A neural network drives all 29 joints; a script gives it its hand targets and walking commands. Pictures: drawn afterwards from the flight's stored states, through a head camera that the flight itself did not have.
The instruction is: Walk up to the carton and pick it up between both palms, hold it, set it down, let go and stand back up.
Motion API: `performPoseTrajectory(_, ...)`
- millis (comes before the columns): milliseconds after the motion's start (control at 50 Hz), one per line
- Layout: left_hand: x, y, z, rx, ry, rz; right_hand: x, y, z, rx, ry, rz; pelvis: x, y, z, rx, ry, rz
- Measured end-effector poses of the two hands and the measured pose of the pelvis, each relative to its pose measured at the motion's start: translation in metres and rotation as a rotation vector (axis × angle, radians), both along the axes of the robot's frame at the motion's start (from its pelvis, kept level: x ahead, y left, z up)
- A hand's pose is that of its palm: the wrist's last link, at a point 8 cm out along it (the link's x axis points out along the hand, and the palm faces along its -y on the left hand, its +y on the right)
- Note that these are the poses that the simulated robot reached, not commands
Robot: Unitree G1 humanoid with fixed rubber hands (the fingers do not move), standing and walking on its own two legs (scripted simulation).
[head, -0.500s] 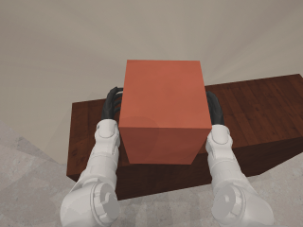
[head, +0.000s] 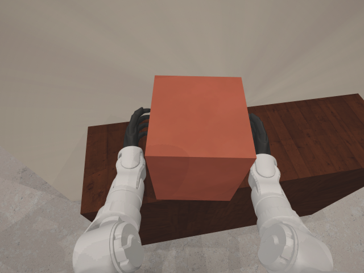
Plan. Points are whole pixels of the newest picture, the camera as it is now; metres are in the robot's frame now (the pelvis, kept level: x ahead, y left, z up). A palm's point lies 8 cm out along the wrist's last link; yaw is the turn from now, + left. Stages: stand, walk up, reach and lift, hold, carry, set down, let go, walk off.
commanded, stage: reach and lift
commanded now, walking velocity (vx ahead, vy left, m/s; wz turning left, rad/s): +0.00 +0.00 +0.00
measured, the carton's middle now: (195, 143) +0.42 -0.03 -0.01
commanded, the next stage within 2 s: none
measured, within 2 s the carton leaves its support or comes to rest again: leaves its support in 0.12 s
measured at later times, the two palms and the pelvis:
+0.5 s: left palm (129, 141) +0.39 +0.12 +0.05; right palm (263, 145) +0.37 -0.17 +0.05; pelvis -0.02 +0.00 +0.00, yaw +0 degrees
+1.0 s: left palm (119, 137) +0.38 +0.13 +0.09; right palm (265, 141) +0.36 -0.16 +0.09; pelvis -0.02 +0.00 +0.00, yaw +1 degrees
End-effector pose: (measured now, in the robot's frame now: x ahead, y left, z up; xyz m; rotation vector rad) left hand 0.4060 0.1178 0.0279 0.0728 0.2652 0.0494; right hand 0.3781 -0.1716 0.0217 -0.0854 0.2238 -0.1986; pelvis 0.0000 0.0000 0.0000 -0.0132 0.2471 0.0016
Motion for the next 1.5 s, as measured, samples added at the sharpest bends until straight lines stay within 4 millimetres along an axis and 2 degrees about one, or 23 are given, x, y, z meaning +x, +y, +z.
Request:
performPoseTrajectory(340,-0.008,-0.001,0.014,-0.027,-0.048,0.012,-0.005,-0.002,0.018,-0.023,-0.058,0.012,-0.013,-0.006,0.000,0.005,-0.004,0.002)
performPoseTrajectory(840,-0.024,0.015,0.047,-0.018,-0.049,0.023,-0.018,0.015,0.047,0.015,-0.070,0.017,-0.017,0.002,0.003,0.002,-0.133,0.017)
performPoseTrajectory(1160,-0.036,0.016,0.083,-0.003,-0.029,0.030,-0.028,0.016,0.078,0.065,-0.056,0.019,-0.024,0.003,0.004,0.003,-0.258,0.016)
performPoseTrajectory(1300,-0.041,0.023,0.105,-0.007,-0.055,0.036,-0.030,0.022,0.101,0.068,-0.088,0.025,-0.028,0.004,0.004,0.005,-0.297,0.025)
performPoseTrajectory(1380,-0.044,0.029,0.110,-0.008,-0.039,0.034,-0.031,0.029,0.108,0.064,-0.084,0.034,-0.029,0.005,0.004,0.007,-0.322,0.026)
performPoseTrajectory(1500,-0.050,0.039,0.112,0.000,-0.039,0.043,-0.034,0.038,0.107,0.070,-0.089,0.042,-0.031,0.009,0.004,0.006,-0.342,0.038)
